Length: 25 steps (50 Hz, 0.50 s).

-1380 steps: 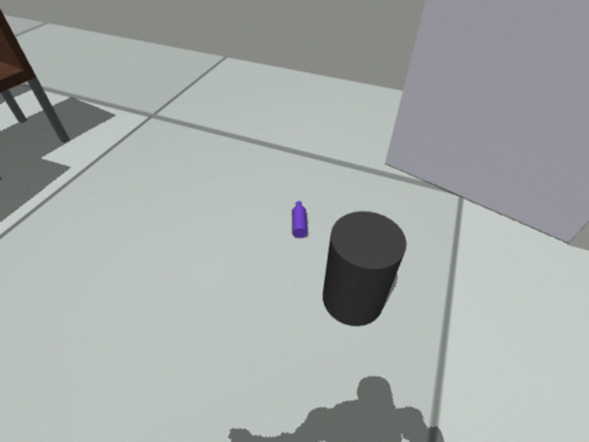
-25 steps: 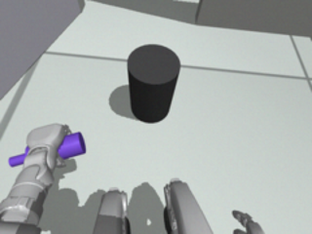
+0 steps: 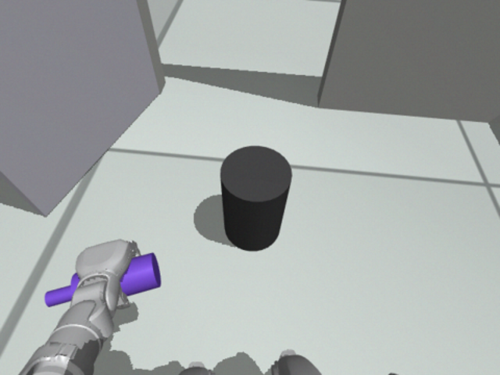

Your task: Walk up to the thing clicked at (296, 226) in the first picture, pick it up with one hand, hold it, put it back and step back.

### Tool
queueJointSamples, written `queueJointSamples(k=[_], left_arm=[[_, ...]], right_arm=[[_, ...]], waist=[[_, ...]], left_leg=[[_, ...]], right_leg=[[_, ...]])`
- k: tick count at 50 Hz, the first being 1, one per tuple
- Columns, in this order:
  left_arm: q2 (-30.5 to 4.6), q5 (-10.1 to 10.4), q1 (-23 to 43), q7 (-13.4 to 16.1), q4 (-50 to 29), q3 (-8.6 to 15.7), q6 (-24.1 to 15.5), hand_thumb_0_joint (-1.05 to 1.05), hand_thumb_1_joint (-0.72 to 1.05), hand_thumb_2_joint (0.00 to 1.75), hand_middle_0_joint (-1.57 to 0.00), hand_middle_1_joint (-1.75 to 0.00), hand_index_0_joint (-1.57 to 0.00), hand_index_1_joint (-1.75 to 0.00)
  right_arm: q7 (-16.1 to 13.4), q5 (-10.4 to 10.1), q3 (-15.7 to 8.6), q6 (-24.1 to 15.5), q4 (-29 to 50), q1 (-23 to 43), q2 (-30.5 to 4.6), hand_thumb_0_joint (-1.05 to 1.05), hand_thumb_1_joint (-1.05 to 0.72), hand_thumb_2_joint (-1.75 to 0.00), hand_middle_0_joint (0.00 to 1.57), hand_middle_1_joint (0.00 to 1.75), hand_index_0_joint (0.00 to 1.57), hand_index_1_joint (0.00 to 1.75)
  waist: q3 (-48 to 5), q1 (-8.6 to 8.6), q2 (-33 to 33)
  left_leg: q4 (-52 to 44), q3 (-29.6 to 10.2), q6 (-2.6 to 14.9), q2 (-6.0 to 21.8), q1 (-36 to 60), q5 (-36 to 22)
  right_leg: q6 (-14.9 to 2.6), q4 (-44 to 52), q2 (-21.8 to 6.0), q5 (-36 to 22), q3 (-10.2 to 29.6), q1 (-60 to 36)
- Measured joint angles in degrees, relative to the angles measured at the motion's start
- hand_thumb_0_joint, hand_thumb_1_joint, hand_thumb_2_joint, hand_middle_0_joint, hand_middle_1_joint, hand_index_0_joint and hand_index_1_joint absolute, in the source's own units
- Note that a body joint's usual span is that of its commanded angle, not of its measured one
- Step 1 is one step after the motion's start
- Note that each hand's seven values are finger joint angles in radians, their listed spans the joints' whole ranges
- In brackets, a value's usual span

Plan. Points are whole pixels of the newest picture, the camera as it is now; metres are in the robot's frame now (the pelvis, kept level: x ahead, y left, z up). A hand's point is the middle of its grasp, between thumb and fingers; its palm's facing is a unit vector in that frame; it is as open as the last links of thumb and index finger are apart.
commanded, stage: lift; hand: left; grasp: from above
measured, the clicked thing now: (104, 283) +0.33 +0.25 -0.11
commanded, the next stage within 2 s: hold in 0.22 s
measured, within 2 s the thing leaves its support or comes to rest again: neither
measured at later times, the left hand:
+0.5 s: hand (107, 265) +0.34 +0.22 -0.04, palm faces -0.45 -0.11 -0.89, open 9.4 cm
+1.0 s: hand (100, 268) +0.32 +0.22 -0.01, palm faces -0.44 -0.11 -0.89, open 9.4 cm
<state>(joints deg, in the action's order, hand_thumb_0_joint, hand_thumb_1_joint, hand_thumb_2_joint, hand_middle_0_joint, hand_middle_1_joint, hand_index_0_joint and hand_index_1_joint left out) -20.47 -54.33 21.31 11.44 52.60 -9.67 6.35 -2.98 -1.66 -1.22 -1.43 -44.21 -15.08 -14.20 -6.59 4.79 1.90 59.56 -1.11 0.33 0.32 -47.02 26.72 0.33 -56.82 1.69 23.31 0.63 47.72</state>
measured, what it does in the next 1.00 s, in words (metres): rises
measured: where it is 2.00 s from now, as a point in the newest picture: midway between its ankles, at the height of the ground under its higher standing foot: outside the picture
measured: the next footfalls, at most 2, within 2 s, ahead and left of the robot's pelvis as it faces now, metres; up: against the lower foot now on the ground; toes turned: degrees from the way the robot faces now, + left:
none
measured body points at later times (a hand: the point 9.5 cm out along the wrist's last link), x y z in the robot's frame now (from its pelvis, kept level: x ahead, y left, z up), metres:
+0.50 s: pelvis +0.03 +0.00 +0.05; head +0.07 -0.01 +0.49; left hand +0.36 +0.23 +0.01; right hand +0.12 -0.27 -0.08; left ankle +0.02 +0.11 -0.67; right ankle +0.04 -0.12 -0.67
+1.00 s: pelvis +0.03 +0.00 +0.06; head +0.04 -0.02 +0.51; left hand +0.34 +0.22 +0.04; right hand +0.13 -0.27 -0.06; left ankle +0.02 +0.11 -0.67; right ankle +0.04 -0.12 -0.67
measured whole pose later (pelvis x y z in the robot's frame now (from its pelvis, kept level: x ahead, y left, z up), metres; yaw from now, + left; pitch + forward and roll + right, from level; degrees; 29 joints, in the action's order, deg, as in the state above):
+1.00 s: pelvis +0.03 +0.00 +0.06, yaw +0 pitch +4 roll +0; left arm -18.7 -55.3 16.2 6.9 47.0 -12.5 7.1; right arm -1.0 -2.1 -2.5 1.2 -41.8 -13.8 -15.2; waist -2.6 1.6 2.5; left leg 34.7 -0.2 0.4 -0.2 -20.4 18.1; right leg 0.3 -33.8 0.8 15.7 1.9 22.0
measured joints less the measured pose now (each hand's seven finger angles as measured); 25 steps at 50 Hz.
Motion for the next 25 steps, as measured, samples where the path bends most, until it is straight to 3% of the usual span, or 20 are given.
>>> queueJointSamples(k=[10, 25], left_arm=[[1.21, 0.63, -0.39, -0.73, 0.52, -0.59, 1.08, 0.01, 0.11, 0.38, -0.75, -0.47, -0.77, -0.44], [1.62, -0.7, -3.12, -1.65, -2.26, -1.98, 0.65, 0.01, 0.12, 0.37, -0.75, -0.48, -0.77, -0.44]], right_arm=[[0.73, -0.23, -0.38, 0.73, 0.5, -0.14, 0.1, 0.01, -0.89, -0.89, 0.2, 0.3, 0.2, 0.3], [0.86, -0.6, -1.08, 1.64, 0.58, 0.69, -0.35, 0.01, -0.89, -0.89, 0.2, 0.3, 0.2, 0.3]], waist=[[1.48, -0.57, 0.01], [2.36, -1.78, 0.1]], left_leg=[[-9.36, 0.39, 0.06, -0.15, 9.55, -2.73], [-18.29, 0.75, 0.23, -0.55, 19.01, -5.33]], right_leg=[[0.05, 8.88, -0.28, -2.46, 0.49, -9.35], [0.19, 17.13, -0.81, -4.67, 0.95, -18.51]])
